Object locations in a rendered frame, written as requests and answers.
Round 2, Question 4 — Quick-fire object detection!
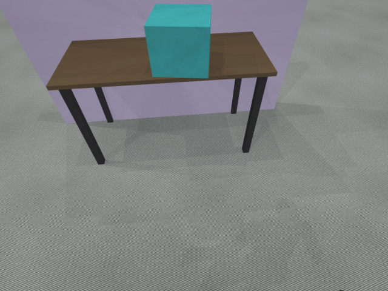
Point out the carton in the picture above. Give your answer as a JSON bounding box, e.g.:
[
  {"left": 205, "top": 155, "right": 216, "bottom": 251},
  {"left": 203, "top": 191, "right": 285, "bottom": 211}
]
[{"left": 144, "top": 4, "right": 212, "bottom": 79}]

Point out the table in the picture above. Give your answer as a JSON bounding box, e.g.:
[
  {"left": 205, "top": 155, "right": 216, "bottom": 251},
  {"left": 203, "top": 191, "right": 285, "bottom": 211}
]
[{"left": 46, "top": 32, "right": 278, "bottom": 164}]

